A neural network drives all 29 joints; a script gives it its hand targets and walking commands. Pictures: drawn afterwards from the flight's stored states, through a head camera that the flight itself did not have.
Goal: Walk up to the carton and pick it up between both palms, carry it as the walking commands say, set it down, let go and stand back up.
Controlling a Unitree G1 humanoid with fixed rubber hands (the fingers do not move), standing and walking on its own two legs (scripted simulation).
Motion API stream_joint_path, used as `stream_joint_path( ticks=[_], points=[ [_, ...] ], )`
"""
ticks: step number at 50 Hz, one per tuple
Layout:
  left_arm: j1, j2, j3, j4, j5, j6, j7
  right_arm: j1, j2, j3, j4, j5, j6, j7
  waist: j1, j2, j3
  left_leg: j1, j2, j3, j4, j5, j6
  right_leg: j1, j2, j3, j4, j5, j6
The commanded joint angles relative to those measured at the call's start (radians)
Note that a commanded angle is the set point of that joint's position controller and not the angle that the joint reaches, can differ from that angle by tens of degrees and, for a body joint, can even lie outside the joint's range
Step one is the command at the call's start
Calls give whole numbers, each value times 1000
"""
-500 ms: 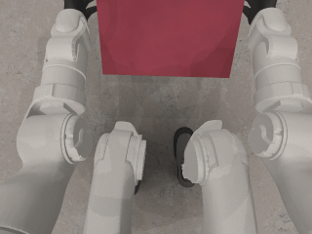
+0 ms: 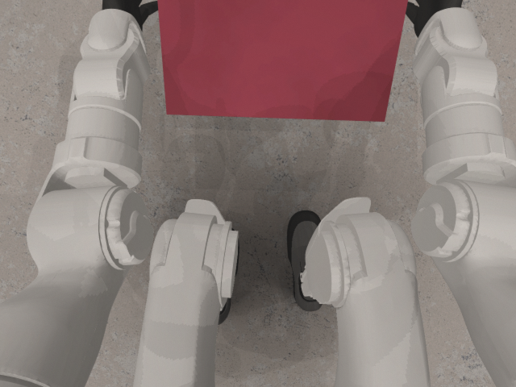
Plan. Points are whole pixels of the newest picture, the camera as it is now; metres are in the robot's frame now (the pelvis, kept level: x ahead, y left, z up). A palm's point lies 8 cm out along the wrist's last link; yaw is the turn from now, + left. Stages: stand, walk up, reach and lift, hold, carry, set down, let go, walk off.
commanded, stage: set down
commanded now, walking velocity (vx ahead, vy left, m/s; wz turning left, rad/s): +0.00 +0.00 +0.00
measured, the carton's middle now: (275, 36) +0.54 -0.03 -0.23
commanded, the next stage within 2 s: none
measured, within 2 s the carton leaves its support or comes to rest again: rests again in 0.36 s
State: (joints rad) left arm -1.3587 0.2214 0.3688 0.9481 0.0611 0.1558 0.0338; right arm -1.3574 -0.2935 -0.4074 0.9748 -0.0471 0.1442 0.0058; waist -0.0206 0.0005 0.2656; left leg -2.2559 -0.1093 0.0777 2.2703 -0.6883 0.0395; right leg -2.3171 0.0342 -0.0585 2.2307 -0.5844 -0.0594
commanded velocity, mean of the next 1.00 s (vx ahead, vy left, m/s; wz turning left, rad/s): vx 0.00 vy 0.00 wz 0.00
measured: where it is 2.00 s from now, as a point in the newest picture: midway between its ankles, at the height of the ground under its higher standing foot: (262, 283)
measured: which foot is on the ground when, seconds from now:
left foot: down 0.00-1.00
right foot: down 0.00-1.00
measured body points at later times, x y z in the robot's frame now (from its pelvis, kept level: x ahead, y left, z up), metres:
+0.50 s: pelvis -0.01 +0.00 +0.00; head +0.35 -0.01 +0.26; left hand +0.52 +0.16 -0.19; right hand +0.51 -0.22 -0.19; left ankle +0.08 +0.09 -0.32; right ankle +0.10 -0.10 -0.32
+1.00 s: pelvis -0.02 +0.00 +0.00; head +0.34 -0.01 +0.26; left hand +0.54 +0.19 -0.16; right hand +0.52 -0.25 -0.16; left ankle +0.08 +0.09 -0.32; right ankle +0.10 -0.10 -0.32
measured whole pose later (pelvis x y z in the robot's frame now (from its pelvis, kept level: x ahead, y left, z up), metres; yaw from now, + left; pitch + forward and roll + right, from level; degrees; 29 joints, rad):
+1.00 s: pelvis -0.02 +0.00 +0.00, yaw +0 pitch +35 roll +1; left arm -1.34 0.42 0.11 0.95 -0.23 0.12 0.08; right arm -1.34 -0.47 -0.14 1.00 0.27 0.09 -0.05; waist -0.02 0.00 0.37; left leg -2.25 -0.04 0.08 2.26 -0.62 0.06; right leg -2.30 -0.01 -0.08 2.22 -0.52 -0.09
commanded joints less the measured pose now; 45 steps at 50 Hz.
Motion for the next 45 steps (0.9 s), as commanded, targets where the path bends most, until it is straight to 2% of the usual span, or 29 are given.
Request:
stream_joint_path(
  ticks=[1, 7, 10, 12, 13, 15, 18, 21, 24, 29, 33, 41, 45],
  points=[
    [-240, -640, -280, 80, -27, 42, -186, -196, 675, 289, 115, 17, 62, 203, -2, 16, -771, 283, 6, -105, -206, 317, -15, 495, 31, 117, -133, 319, 26],
    [-184, -426, -242, 95, -32, 5, -126, -144, 465, 241, 156, 27, 20, 143, 6, 15, -804, 314, 20, -100, -203, 329, -26, 527, 22, 119, -127, 338, 37],
    [-126, -232, -213, 114, -46, -27, -69, -99, 254, 210, 184, 50, -21, 81, 10, 20, -833, 341, 28, -99, -205, 339, -36, 561, 15, 123, -129, 351, 44],
    [-90, -93, -217, 125, -77, -54, -24, -73, 108, 214, 187, 93, -57, 32, 15, 18, -860, 361, 35, -101, -203, 357, -42, 588, 7, 127, -130, 372, 48],
    [-71, -7, -216, 127, -100, -72, 4, -65, 5, 210, 166, 119, -83, -1, 16, 19, -877, 367, 39, -103, -200, 374, -45, 602, 4, 131, -131, 392, 49],
    [-107, 69, -232, 84, -144, -100, 42, -116, -79, 210, 102, 159, -123, -42, 5, 2, -950, 371, 42, -114, -191, 418, -48, 644, -1, 138, -119, 456, 50],
    [-211, 162, -237, -19, -189, -121, 70, -197, -151, 214, 16, 205, -144, -68, -5, -6, -1048, 387, 48, -130, -182, 440, -45, 680, -12, 144, -103, 496, 44],
    [-275, 218, -248, -52, -221, -117, 81, -250, -200, 230, 7, 252, -139, -78, -1, -1, -1098, 431, 56, -137, -186, 411, -41, 684, -20, 142, -100, 457, 39],
    [-270, 234, -254, -1, -237, -104, 79, -247, -219, 248, 67, 277, -126, -73, 8, 7, -1063, 437, 67, -136, -191, 369, -42, 647, -29, 139, -103, 392, 40],
    [-250, 237, -255, 93, -251, -93, 61, -232, -248, 243, 146, 276, -123, -64, -8, 13, -962, 397, 84, -138, -202, 295, -43, 579, -43, 135, -116, 316, 41],
    [-258, 253, -254, 122, -257, -93, 48, -238, -272, 239, 164, 266, -125, -56, -19, 14, -919, 378, 95, -141, -207, 265, -41, 554, -53, 135, -122, 288, 41],
    [-292, 319, -246, 52, -274, -93, 39, -284, -316, 251, 80, 291, -119, -51, -7, -3, -1023, 406, 102, -129, -194, 303, -28, 660, -56, 137, -116, 353, 41],
    [-274, 361, -237, -50, -282, -80, 42, -274, -343, 249, -24, 315, -101, -57, 4, -13, -1211, 470, 95, -110, -197, 357, -26, 807, -48, 132, -117, 435, 44]
  ],
)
